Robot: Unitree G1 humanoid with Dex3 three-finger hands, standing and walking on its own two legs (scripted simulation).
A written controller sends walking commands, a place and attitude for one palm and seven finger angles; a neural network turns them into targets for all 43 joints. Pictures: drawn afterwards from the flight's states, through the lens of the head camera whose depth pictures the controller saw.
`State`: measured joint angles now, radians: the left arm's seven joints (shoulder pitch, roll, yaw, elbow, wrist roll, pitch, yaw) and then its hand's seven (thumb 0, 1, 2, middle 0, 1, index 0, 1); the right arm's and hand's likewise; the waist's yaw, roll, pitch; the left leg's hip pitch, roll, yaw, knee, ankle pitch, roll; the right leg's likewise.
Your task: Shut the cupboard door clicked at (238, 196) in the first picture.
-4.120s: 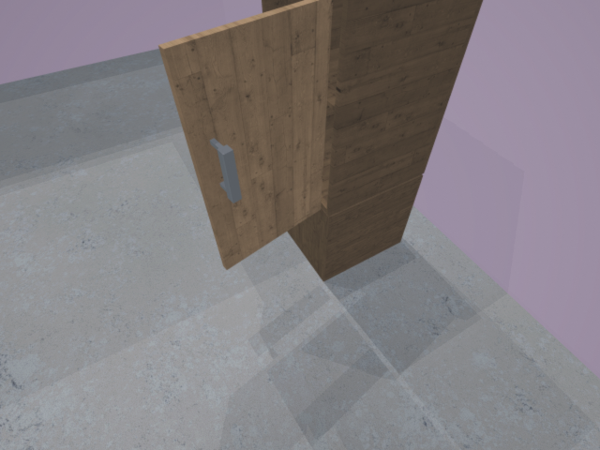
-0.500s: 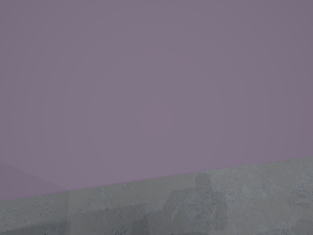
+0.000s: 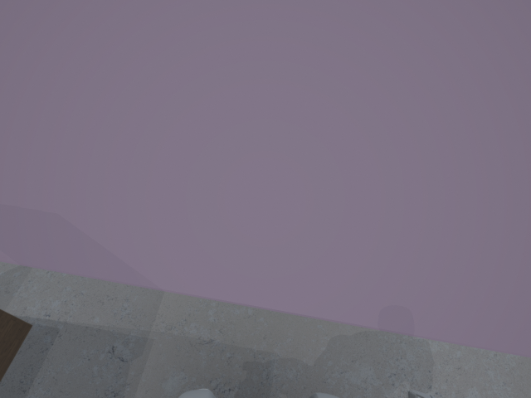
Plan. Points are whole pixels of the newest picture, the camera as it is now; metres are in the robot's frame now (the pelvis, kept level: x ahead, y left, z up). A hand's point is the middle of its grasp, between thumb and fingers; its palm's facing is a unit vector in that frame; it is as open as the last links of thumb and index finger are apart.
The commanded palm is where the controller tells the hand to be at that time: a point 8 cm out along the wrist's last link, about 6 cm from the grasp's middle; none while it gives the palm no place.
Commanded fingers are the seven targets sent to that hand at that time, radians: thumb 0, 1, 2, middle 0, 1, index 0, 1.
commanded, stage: turn to face it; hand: left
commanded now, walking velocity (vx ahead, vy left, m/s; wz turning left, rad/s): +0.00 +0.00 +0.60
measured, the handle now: out of the picture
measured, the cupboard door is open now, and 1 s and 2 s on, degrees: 100 100 100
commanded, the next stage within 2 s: none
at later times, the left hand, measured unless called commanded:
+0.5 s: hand out of the picture +0.03 +0.15 -0.16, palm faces +0.33 -0.92 -0.23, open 7.4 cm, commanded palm none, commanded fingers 0.00 0.90 0.90 -0.20 -0.30 -0.20 -0.30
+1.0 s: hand out of the picture +0.01 +0.10 -0.14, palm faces +0.59 -0.76 -0.26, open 7.4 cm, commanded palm none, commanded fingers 0.00 0.90 0.90 -0.20 -0.30 -0.20 -0.30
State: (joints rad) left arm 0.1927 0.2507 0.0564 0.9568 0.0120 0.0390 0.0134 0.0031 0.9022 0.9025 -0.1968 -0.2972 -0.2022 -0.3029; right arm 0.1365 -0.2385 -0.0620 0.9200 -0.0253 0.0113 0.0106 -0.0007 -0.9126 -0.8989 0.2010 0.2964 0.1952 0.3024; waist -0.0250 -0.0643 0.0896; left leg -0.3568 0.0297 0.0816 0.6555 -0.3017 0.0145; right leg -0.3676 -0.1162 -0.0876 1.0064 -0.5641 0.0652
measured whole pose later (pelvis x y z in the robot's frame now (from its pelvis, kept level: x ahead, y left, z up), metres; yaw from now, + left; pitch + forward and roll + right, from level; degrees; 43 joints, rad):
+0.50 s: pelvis +0.04 -0.06 +0.01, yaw +20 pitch +1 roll +2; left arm 0.23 0.22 0.04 0.89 0.02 0.01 0.01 0.00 0.90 0.90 -0.20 -0.30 -0.20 -0.30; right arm 0.11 -0.24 -0.06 0.88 -0.01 0.05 0.03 0.00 -0.91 -0.90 0.20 0.30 0.19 0.30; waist 0.00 -0.05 0.11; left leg -0.30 0.02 0.09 0.59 -0.31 -0.04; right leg -0.27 -0.15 -0.21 0.62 -0.35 0.02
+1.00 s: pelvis +0.07 -0.11 +0.02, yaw +38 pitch +0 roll +3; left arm 0.20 0.21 0.04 0.88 0.03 0.01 0.02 0.00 0.90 0.90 -0.20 -0.30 -0.20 -0.30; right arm 0.12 -0.24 -0.08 0.91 -0.01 0.08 0.03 0.00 -0.91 -0.90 0.20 0.30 0.19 0.30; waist -0.01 -0.03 0.11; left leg -0.41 0.02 0.07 0.88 -0.47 -0.06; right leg -0.23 -0.13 -0.16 0.54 -0.31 0.00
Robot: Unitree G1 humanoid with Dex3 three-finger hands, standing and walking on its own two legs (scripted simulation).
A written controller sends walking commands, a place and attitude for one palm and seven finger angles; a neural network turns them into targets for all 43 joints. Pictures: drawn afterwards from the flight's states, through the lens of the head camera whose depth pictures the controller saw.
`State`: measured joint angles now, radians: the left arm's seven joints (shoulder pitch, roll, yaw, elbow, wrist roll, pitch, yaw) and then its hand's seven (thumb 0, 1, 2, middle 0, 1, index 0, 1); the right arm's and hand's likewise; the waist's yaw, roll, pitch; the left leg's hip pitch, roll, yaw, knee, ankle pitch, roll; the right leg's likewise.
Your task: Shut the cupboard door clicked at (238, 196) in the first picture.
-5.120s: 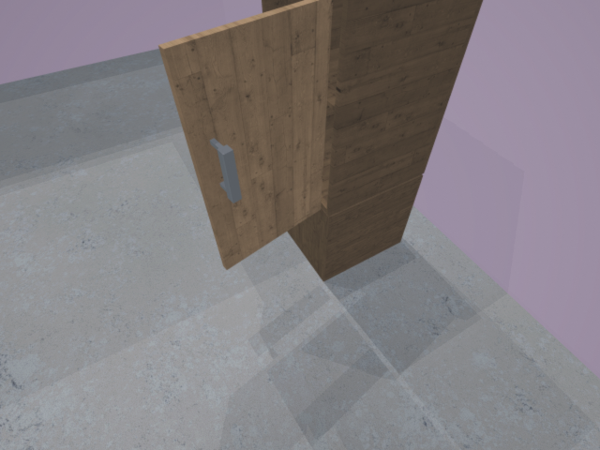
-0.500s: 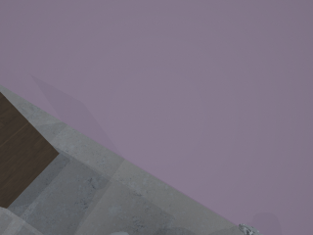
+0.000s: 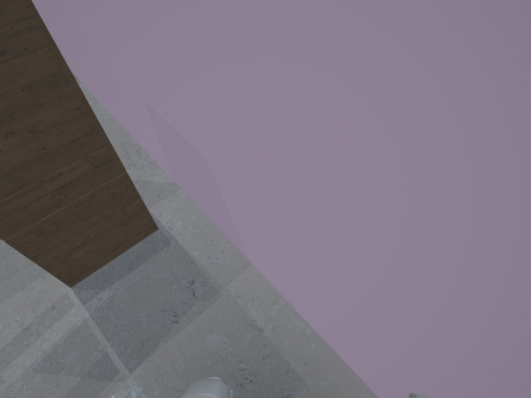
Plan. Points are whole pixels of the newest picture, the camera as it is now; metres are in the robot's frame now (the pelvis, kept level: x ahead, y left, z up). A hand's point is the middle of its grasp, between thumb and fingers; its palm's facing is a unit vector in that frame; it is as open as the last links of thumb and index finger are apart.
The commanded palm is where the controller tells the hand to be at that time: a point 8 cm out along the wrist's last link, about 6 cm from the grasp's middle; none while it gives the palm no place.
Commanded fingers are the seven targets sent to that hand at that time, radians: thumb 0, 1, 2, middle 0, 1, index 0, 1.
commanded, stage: turn to face it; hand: left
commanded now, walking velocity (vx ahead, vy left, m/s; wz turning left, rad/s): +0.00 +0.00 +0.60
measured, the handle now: out of the picture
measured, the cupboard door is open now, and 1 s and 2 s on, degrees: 100 100 100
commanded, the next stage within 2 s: take the last steps up to it in 1.42 s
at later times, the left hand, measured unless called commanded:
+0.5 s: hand out of the picture +0.04 +0.20 -0.16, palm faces +0.29 -0.91 -0.31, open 7.4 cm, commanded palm none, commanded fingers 0.00 0.90 0.90 -0.20 -0.30 -0.20 -0.30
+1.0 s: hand out of the picture -0.03 +0.19 -0.16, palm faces +0.58 -0.77 -0.26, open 7.4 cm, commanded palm none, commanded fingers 0.00 0.90 0.90 -0.20 -0.30 -0.20 -0.30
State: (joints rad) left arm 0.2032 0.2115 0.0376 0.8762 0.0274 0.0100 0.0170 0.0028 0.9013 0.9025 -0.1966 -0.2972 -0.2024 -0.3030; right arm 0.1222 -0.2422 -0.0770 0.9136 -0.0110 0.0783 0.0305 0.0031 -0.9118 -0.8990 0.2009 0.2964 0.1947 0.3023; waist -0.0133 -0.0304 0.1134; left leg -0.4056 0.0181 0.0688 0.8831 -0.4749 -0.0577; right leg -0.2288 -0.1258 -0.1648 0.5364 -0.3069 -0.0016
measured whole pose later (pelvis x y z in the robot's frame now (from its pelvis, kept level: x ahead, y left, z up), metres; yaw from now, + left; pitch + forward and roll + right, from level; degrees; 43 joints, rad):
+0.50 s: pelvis +0.00 -0.04 -0.01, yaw +18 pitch +0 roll +1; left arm 0.17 0.23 0.05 0.87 0.02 0.02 0.02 0.00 0.90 0.90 -0.20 -0.30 -0.20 -0.30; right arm 0.17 -0.26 -0.09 0.93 -0.02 0.08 0.02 0.00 -0.91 -0.90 0.20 0.30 0.20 0.30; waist -0.02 0.04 0.10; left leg -0.47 -0.02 -0.07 0.97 -0.48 -0.03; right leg -0.28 -0.07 -0.08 0.61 -0.32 0.01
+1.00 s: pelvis +0.01 -0.05 -0.01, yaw +36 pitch +1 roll -1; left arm 0.15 0.26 0.06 0.89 0.01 0.05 0.00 0.01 0.91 0.90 -0.19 -0.30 -0.20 -0.30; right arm 0.17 -0.22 -0.06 0.92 -0.03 0.05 0.00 0.00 -0.91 -0.90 0.21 0.30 0.20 0.30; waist -0.01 0.00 0.10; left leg -0.32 0.00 -0.10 0.55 -0.24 -0.02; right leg -0.38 -0.05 -0.02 0.78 -0.44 0.07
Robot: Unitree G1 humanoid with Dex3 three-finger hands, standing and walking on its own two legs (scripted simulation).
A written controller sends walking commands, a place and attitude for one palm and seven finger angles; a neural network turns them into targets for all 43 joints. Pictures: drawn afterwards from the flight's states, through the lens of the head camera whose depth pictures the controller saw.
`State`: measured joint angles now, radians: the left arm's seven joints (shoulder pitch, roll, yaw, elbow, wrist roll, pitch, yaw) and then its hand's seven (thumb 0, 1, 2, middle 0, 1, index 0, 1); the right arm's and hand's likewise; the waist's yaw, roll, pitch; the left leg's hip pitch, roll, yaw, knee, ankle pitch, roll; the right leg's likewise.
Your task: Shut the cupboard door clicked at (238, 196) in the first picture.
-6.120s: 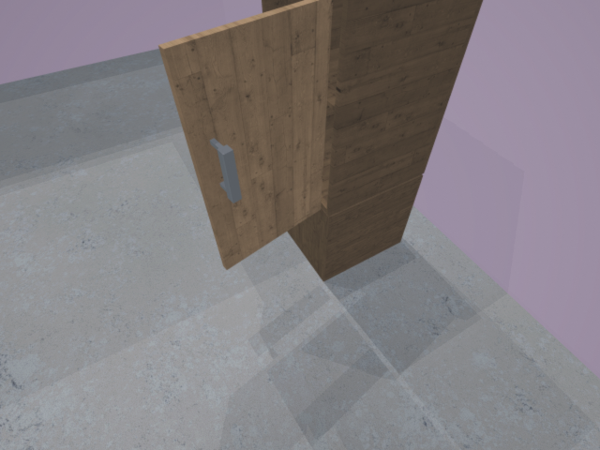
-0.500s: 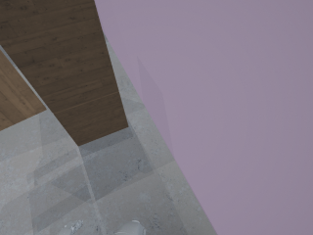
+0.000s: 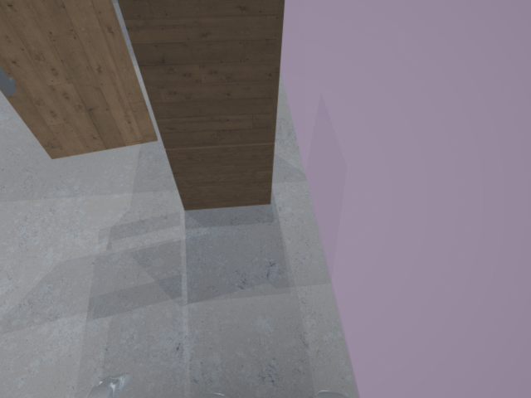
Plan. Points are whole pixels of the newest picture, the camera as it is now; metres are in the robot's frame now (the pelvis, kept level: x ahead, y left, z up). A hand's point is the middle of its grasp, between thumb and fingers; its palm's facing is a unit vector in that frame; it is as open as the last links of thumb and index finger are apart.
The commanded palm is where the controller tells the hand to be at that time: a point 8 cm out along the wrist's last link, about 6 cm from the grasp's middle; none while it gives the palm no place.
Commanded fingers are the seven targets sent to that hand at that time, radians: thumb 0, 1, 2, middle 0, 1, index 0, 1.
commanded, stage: turn to face it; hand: left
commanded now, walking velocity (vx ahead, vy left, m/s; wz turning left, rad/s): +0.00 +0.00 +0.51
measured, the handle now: out of the picture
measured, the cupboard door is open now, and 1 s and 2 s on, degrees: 100 100 100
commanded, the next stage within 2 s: take the last steps up to it in 0.42 s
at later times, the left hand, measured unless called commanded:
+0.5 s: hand out of the picture +0.00 +0.21 -0.18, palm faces +0.26 -0.94 -0.21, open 7.4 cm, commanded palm none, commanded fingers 0.00 0.90 0.90 -0.20 -0.30 -0.20 -0.30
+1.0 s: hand out of the picture -0.04 +0.20 -0.17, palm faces +0.45 -0.87 -0.18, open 7.4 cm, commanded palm none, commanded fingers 0.00 0.90 0.90 -0.20 -0.30 -0.20 -0.30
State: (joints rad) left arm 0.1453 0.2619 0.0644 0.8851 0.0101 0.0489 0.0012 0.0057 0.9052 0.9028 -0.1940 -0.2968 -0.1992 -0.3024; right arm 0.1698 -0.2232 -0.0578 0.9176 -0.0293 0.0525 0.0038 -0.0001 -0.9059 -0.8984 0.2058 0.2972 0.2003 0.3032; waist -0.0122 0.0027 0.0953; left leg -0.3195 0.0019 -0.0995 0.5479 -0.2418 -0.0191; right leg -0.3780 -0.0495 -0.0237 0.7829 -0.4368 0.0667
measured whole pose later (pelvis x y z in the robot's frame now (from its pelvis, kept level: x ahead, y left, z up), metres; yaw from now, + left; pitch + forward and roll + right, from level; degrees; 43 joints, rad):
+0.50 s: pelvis +0.00 +0.00 +0.00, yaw +13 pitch +0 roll +0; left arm 0.20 0.25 0.05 0.96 0.01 0.06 0.01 0.01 0.90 0.90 -0.20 -0.30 -0.20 -0.30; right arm 0.13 -0.19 -0.03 0.92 -0.03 0.02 -0.01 0.00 -0.91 -0.90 0.20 0.30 0.20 0.30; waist 0.01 -0.05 0.10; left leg -0.29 0.00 0.00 0.55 -0.27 0.02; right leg -0.41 -0.07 -0.05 0.97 -0.51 0.06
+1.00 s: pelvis +0.07 +0.06 +0.00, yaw +23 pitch +1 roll +1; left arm 0.38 0.18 0.05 1.06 0.03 -0.05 -0.01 0.00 0.90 0.90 -0.20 -0.30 -0.20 -0.30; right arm 0.15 -0.24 -0.06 0.98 -0.02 0.03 0.05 0.00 -0.91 -0.90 0.20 0.30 0.19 0.30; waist 0.05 -0.05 0.07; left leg -0.44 0.05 0.08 0.65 -0.29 -0.03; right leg -0.03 -0.18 -0.16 0.39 -0.36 0.11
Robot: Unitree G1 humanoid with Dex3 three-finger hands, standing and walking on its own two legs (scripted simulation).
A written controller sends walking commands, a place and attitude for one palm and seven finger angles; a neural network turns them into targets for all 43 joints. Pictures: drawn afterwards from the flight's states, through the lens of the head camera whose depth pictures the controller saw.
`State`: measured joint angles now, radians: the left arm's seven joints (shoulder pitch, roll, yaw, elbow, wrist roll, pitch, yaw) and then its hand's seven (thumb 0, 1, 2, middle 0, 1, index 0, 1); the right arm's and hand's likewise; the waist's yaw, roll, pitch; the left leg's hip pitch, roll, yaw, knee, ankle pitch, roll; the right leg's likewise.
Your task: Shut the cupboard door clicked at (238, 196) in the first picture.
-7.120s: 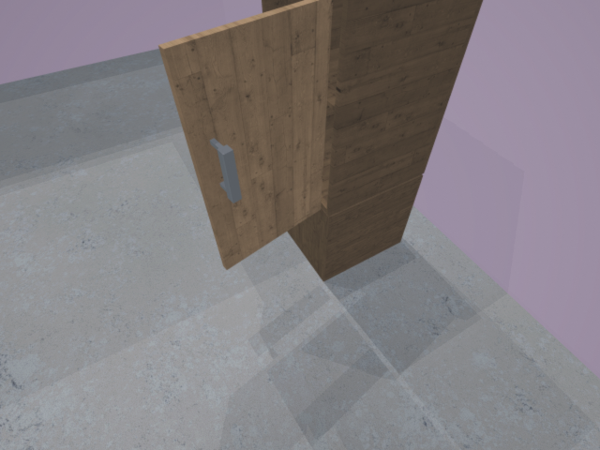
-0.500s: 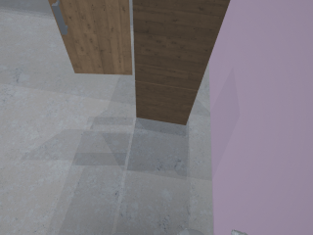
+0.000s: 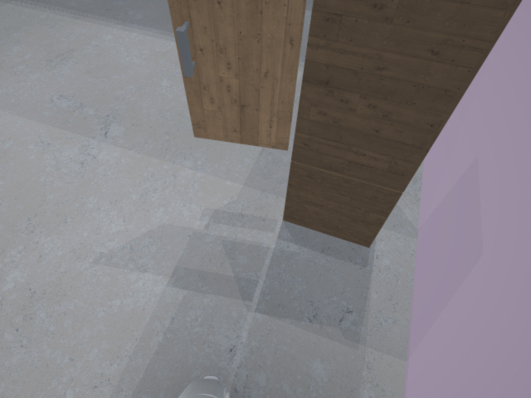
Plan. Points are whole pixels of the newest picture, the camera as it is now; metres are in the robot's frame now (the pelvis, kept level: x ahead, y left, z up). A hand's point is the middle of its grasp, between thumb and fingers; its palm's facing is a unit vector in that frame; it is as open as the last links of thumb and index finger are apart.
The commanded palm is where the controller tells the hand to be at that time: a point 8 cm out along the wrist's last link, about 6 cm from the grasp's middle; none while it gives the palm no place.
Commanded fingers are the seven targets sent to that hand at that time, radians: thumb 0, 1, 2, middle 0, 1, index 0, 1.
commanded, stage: take the last steps up to it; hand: left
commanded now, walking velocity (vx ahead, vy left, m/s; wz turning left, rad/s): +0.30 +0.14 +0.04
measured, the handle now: (187, 49) +0.92 +0.31 +0.00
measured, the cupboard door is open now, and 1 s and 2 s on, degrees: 100 100 100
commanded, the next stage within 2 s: come to a stop and stand still in 0.90 s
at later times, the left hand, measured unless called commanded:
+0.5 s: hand (173, 287) +0.31 +0.22 -0.16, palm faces -0.02 -0.98 -0.21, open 7.4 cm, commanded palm none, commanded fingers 0.00 0.90 0.90 -0.20 -0.30 -0.20 -0.30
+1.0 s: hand (149, 260) +0.37 +0.29 -0.18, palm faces +0.00 -0.99 -0.16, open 7.4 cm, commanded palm none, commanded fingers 0.00 0.90 0.90 -0.20 -0.30 -0.20 -0.30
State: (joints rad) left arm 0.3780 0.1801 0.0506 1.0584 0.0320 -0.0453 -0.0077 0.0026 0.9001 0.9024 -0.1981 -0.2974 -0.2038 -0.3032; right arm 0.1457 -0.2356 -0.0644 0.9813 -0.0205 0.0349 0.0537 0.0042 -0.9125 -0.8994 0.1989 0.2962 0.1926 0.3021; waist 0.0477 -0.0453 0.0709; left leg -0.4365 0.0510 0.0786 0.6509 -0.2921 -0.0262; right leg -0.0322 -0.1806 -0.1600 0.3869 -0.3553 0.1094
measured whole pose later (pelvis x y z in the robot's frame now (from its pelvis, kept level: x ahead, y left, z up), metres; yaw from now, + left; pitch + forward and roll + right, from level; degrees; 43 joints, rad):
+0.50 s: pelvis +0.18 +0.04 -0.01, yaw -1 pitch -1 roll +1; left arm 0.12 0.17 0.05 0.94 0.03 -0.05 -0.02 0.00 0.91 0.90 -0.19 -0.30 -0.20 -0.30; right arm 0.37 -0.19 -0.04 1.11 -0.02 -0.01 0.00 0.00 -0.92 -0.90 0.20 0.30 0.20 0.30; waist -0.03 0.02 0.07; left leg -0.17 -0.01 0.09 0.80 -0.50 0.03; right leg -0.36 -0.05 -0.13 0.63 -0.25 -0.05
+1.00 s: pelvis +0.37 +0.11 +0.00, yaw -4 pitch +0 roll +0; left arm 0.30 0.18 0.05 1.09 0.02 -0.01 -0.01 0.01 0.91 0.90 -0.19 -0.30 -0.20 -0.30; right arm 0.20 -0.15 -0.04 0.99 -0.03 -0.07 -0.02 -0.02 -0.94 -0.90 0.20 0.30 0.20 0.30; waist 0.02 -0.04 0.04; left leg -0.27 0.03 0.15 0.50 -0.23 0.04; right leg -0.43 -0.08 -0.08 1.08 -0.44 -0.01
